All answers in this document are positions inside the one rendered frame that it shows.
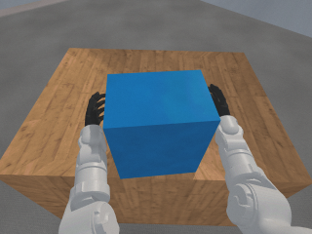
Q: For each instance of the carton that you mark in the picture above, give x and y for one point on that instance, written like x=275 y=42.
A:
x=158 y=123

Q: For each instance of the pedestal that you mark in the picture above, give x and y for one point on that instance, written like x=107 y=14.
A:
x=40 y=162

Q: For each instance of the left robot forearm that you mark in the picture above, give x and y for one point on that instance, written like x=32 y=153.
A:
x=90 y=183

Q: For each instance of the robot right upper arm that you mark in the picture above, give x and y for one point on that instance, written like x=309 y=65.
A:
x=260 y=210

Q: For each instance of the robot left upper arm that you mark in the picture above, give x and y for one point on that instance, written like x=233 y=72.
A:
x=95 y=218

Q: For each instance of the robot right hand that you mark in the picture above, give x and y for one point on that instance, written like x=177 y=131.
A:
x=219 y=100

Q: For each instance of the right robot forearm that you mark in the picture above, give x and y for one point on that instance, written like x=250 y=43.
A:
x=236 y=157

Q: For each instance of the robot left hand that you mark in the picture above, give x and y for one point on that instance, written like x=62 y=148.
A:
x=92 y=114

